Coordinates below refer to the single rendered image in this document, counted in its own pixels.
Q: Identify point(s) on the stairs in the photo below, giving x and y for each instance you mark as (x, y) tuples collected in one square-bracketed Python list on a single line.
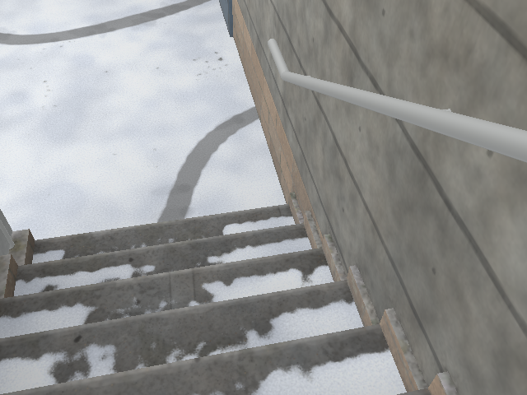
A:
[(236, 303)]

